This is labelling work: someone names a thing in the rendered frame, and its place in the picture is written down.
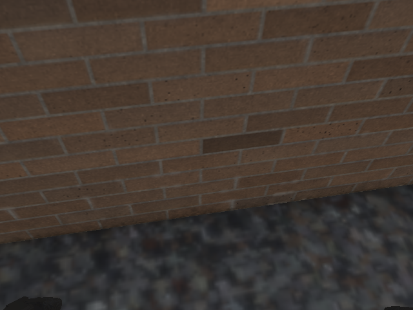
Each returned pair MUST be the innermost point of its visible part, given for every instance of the left robot hand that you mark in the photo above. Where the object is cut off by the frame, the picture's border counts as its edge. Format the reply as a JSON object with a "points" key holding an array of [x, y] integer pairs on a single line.
{"points": [[45, 303]]}

